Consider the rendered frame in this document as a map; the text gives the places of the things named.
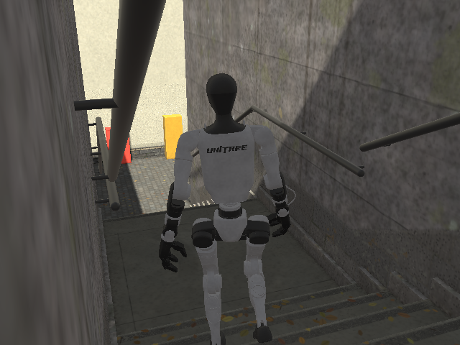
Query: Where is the right robot hand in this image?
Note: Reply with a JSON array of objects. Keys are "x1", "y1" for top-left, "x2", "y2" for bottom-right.
[{"x1": 267, "y1": 213, "x2": 291, "y2": 237}]

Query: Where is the left robot foot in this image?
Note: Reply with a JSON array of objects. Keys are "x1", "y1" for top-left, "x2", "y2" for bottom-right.
[{"x1": 210, "y1": 331, "x2": 226, "y2": 345}]

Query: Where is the robot right upper arm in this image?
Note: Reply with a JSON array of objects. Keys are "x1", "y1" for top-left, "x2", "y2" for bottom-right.
[{"x1": 249, "y1": 125, "x2": 283, "y2": 190}]

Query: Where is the robot right forearm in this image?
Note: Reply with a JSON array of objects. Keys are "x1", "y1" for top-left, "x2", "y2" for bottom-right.
[{"x1": 270, "y1": 172, "x2": 289, "y2": 217}]

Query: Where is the robot left upper arm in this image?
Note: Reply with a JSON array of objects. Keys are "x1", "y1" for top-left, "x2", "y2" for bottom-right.
[{"x1": 172, "y1": 129, "x2": 200, "y2": 201}]

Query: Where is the left robot hand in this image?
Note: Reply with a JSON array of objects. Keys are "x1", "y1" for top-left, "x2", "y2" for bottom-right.
[{"x1": 159, "y1": 239, "x2": 187, "y2": 272}]

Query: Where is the left robot shin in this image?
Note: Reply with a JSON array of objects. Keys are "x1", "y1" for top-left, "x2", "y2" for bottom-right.
[{"x1": 203, "y1": 275, "x2": 221, "y2": 345}]

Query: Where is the robot left forearm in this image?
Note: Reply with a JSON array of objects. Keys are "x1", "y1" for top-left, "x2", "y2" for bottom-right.
[{"x1": 161, "y1": 182, "x2": 185, "y2": 242}]

